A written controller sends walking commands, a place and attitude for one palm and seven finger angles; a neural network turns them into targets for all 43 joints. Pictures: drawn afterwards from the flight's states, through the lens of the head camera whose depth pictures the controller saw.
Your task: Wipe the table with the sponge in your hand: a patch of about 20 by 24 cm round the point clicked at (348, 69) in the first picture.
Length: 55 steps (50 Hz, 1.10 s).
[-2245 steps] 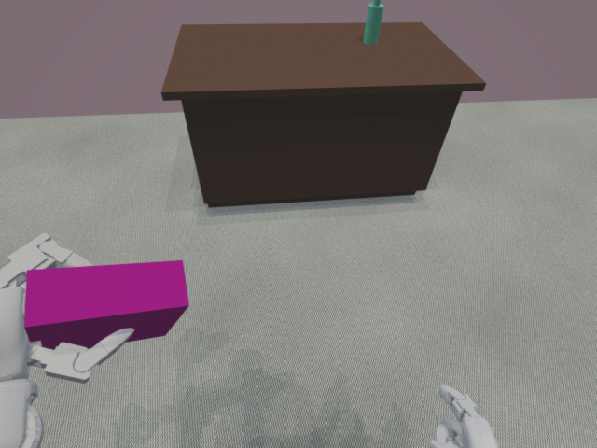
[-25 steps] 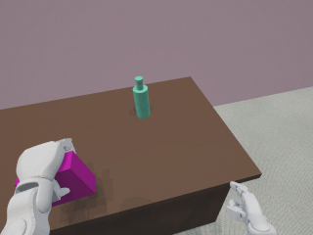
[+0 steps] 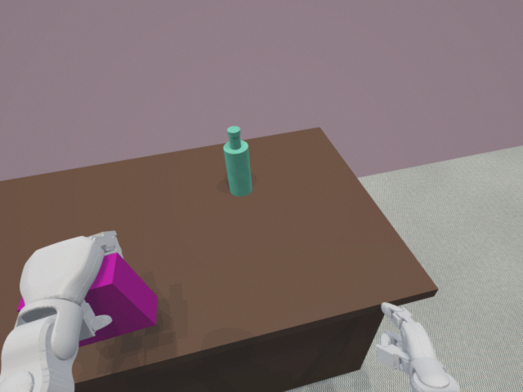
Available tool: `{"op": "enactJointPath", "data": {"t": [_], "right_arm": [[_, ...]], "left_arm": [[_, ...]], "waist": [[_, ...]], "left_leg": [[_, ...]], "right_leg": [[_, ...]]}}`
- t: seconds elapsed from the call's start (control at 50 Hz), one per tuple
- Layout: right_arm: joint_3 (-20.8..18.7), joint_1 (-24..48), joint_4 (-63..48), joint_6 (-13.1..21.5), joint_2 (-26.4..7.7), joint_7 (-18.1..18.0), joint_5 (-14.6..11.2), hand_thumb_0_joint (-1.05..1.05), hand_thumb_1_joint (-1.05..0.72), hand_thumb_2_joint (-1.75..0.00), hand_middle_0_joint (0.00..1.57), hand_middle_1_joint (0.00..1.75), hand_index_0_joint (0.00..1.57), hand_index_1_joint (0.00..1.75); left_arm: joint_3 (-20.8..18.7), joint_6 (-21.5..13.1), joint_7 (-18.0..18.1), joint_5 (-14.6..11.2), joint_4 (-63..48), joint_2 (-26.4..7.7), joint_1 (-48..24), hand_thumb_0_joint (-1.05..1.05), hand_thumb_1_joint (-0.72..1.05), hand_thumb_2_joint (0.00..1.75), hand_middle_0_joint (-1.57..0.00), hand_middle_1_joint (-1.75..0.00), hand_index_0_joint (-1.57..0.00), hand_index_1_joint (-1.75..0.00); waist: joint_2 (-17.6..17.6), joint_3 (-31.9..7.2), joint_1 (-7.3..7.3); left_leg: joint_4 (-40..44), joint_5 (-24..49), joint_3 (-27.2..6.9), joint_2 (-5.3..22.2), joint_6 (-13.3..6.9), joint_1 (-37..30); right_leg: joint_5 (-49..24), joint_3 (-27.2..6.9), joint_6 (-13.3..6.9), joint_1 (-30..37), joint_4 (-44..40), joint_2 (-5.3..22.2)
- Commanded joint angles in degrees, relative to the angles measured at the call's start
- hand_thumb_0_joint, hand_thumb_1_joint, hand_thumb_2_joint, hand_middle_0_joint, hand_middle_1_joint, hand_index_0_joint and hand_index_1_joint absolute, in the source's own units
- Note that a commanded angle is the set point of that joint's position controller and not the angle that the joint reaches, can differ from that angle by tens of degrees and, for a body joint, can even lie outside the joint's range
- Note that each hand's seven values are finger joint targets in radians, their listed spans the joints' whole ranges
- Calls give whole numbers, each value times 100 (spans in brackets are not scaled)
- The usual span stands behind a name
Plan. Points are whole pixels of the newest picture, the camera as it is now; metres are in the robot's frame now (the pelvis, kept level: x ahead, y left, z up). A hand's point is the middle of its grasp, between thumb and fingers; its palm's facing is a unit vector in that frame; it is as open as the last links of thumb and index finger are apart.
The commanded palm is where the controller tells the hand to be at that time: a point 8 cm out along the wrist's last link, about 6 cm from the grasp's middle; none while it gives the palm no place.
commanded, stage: bring the sponge back beside the body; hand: left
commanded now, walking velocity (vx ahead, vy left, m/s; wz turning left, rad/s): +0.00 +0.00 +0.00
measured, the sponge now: (104, 309) +0.18 +0.28 +0.05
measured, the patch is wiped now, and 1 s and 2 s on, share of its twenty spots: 1.00 1.00 1.00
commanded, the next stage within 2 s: step back with the hand held close in 0.02 s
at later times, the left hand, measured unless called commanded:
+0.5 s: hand (102, 270) +0.19 +0.25 +0.15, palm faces +0.35 -0.85 -0.38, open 9.2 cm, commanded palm +0.14 +0.29 +0.17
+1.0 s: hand (71, 310) +0.14 +0.26 +0.15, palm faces +0.37 -0.85 -0.37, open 9.2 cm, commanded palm +0.09 +0.30 +0.17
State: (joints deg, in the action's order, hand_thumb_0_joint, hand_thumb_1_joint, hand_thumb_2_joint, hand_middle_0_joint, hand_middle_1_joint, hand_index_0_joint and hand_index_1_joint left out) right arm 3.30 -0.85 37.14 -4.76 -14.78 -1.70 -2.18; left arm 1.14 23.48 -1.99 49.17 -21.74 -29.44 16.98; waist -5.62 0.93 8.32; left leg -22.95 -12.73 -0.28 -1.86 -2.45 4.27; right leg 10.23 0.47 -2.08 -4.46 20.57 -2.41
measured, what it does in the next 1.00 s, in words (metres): shifts its weight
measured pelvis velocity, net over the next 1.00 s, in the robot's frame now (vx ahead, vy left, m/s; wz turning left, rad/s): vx -0.06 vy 0.01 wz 0.03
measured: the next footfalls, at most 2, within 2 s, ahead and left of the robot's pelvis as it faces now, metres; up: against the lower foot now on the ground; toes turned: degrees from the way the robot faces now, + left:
right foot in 1.34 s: -0.12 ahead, -0.12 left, +0.00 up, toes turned +4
left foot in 1.56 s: -0.11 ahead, +0.11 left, +0.00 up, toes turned +0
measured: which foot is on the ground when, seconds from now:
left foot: down 0.00-1.00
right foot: down 0.00-1.00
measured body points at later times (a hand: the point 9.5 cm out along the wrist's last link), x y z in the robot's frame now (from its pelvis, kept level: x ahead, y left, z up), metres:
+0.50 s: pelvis -0.01 +0.00 -0.02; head -0.01 +0.02 +0.43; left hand +0.17 +0.29 +0.17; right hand +0.14 -0.25 -0.09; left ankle +0.00 +0.09 -0.74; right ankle +0.02 -0.10 -0.74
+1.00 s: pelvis -0.06 +0.01 -0.02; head -0.05 +0.04 +0.43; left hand +0.11 +0.30 +0.17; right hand +0.13 -0.20 -0.09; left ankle +0.00 +0.09 -0.74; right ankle -0.04 -0.11 -0.74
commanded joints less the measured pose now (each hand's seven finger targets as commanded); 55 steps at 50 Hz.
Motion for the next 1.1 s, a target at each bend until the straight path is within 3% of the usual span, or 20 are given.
{"op": "enactJointPath", "data": {"t": [0.0, 0.1, 0.12, 0.14, 0.16, 0.18, 0.22, 0.28, 0.38, 0.46, 0.54, 0.58, 0.64, 0.68, 0.74, 0.82, 0.86, 0.98, 1.02, 1.08], "right_arm": [[-183, 1437, -1123, 377, -553, -47, -6, 0, -90, -90, 20, 30, 20, 30], [-187, 1450, -1131, 380, -557, -44, -9, 0, -90, -90, 20, 30, 20, 30], [-186, 1384, -991, 357, -578, -73, -30, 0, -90, -90, 20, 30, 20, 30], [-233, 349, -2275, 364, -355, -121, -40, 0, -90, -90, 20, 30, 20, 30], [-89, 67, -1822, 437, -425, -145, 52, 0, -90, -90, 20, 30, 20, 30], [-183, -241, -1808, 460, -437, -205, 34, 0, -90, -90, 20, 30, 20, 30], [-236, -287, -1723, 544, -466, -274, 55, 0, -90, -90, 20, 30, 20, 30], [-307, -433, -1639, 644, -594, -344, 128, 0, -90, -90, 20, 30, 20, 30], [-453, -534, -1548, 651, -577, -358, 85, 0, -90, -90, 20, 30, 20, 30], [-535, -587, -1559, 669, -605, -356, 37, 0, -90, -90, 20, 30, 20, 30], [-534, -561, -1546, 739, -664, -349, 75, 0, -90, -90, 20, 30, 20, 30], [-544, -511, -1547, 802, -716, -355, 103, 0, -90, -90, 20, 30, 20, 30], [-570, -544, -1522, 941, -804, -358, 199, 0, -90, -90, 20, 30, 20, 30], [-606, -560, -1470, 1016, -781, -352, 260, 0, -90, -90, 20, 30, 20, 30], [-590, -743, -1338, 1098, -676, -310, 266, 0, -90, -90, 20, 30, 20, 30], [-545, -706, -1144, 1087, -609, -298, 203, 0, -90, -90, 20, 30, 20, 30], [-602, -648, -1222, 1017, -611, -294, 132, 0, -90, -90, 20, 30, 20, 30], [-629, -515, -1263, 796, -546, -309, 144, 0, -90, -90, 20, 30, 20, 30], [-610, -445, -1342, 769, -523, -319, 154, 0, -90, -90, 20, 30, 20, 30], [-609, -294, -1388, 818, -647, -335, 209, 0, -90, -90, 20, 30, 20, 30]], "left_arm": [[-882, -52, 261, 189, -1158, -1183, -1062, 0, 10, 130, -120, -160, -120, -160], [-866, -34, 252, 190, -1223, -1177, -1108, 0, 10, 130, -120, -160, -120, -160], [-857, 1, 273, 219, -682, -1165, -1106, 0, 10, 130, -120, -160, -120, -160], [-2080, -1355, 434, -4901, -2058, -237, -1886, 0, 10, 130, -120, -160, -120, -160], [-2260, -1794, 531, -4957, -873, -719, -635, 0, 10, 130, -120, -160, -120, -160], [-2605, -2143, 620, -5207, -1247, -715, -336, 0, 10, 130, -120, -160, -120, -160], [-2463, -2592, 712, -5414, -2042, -511, -185, 0, 10, 130, -120, -160, -120, -160], [-2751, -2959, 876, -5510, -2546, -608, 450, 0, 10, 130, -120, -160, -120, -160], [-2842, -3103, 921, -5503, -2181, -470, 880, 0, 10, 130, -120, -160, -120, -160], [-2732, -3183, 954, -5483, -2015, -367, 916, 0, 10, 130, -120, -160, -120, -160], [-2704, -3334, 1036, -5396, -2260, -395, 975, 0, 10, 130, -120, -160, -120, -160], [-2843, -3430, 1083, -5332, -2668, -569, 901, 0, 10, 130, -120, -160, -120, -160], [-2959, -3528, 1113, -5141, -2721, -456, 917, 0, 10, 130, -120, -160, -120, -160], [-3059, -3540, 1086, -5082, -2658, -518, 821, 0, 10, 130, -120, -160, -120, -160], [-2844, -3516, 1000, -5105, -2226, -190, 894, 0, 10, 130, -120, -160, -120, -160], [-2505, -3504, 912, -5180, -2044, -10, 680, 0, 10, 130, -120, -160, -120, -160], [-2529, -3467, 926, -5212, -2134, -88, 718, 0, 10, 130, -120, -160, -120, -160], [-2849, -3520, 1063, -5275, -2678, -537, 640, 0, 10, 130, -120, -160, -120, -160], [-2830, -3538, 1076, -5275, -2666, -454, 748, 0, 10, 130, -120, -160, -120, -160], [-2977, -3532, 1077, -5179, -2644, -484, 778, 0, 10, 130, -120, -160, -120, -160]], "waist": [[32, -710, 7], [6, -825, 8], [196, -576, -104], [1040, 356, -697], [1408, -37, -559], [1559, -298, -536], [882, -910, -655], [-262, -1240, -662], [339, -1239, -758], [668, -1040, -818], [570, -764, -830], [116, -711, -848], [-686, -763, -764], [-788, -729, -768], [-182, -632, -773], [242, -1021, -810], [678, -1249, -805], [604, -1104, -920], [474, -983, -904], [-573, -852, -858]], "left_leg": [[363, 890, -623, 114, -129, 181], [335, 961, -616, 109, -128, 146], [334, 924, -598, 125, -80, 207], [-40, 25, -626, 198, -169, 421], [-112, -128, -683, 220, -153, 406], [-221, -36, -738, 240, -110, 306], [-553, 243, -648, 419, -105, 244], [-519, 995, -850, 662, -86, 588], [-767, 1323, -992, 814, -41, 1066], [-1038, 313, -968, 715, -37, 1494], [-894, -894, -1085, 668, -96, 1934], [-577, -1274, -1260, 764, -130, 2057], [570, -2232, -2001, 1185, -408, 3104], [829, -2018, -2173, 1343, -495, 3139], [357, -887, -1886, 1312, -492, 2411], [-424, 1043, -1418, 1099, -185, 1247], [-907, 792, -1083, 908, -74, 1103], [-1514, -132, -900, 607, 106, 1351], [-1224, -326, -1035, 693, 62, 1443], [156, -1328, -1696, 1156, -217, 2111]], "right_leg": [[-234, -666, -286, 204, -338, 54], [-305, -659, -285, 246, -312, 58], [-204, -682, -270, 8, -379, 60], [-867, -971, -205, -1041, -514, 112], [-695, -794, -171, -1018, -374, 319], [-739, -868, -110, -984, -375, 535], [-1125, -871, -92, -979, -69, 978], [-1430, -717, -87, -822, 531, 994], [-1335, -603, -41, -1022, 767, 983], [-967, -778, -123, -1298, 595, 1122], [104, -821, -191, -1559, 493, 1080], [389, -747, -183, -1601, 684, 967], [466, -224, 134, -599, 1802, 134], [700, -261, 209, -556, 2265, -4], [851, -294, 193, -973, 1636, -15], [-299, -515, 40, -1161, 611, 302], [-835, -776, -133, -1243, 514, 657], [-1148, -1355, -500, -1776, 398, 1330], [-700, -1109, -368, -1952, 599, 1089], [446, -422, 48, -1579, 1495, 187]]}}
